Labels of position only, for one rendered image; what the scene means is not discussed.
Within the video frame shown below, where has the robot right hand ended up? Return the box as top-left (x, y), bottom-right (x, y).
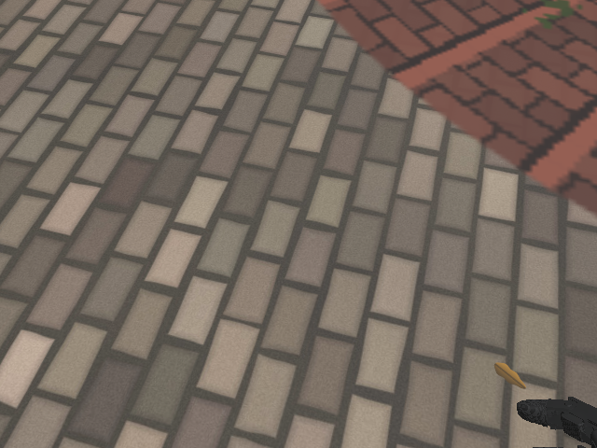
top-left (517, 397), bottom-right (597, 448)

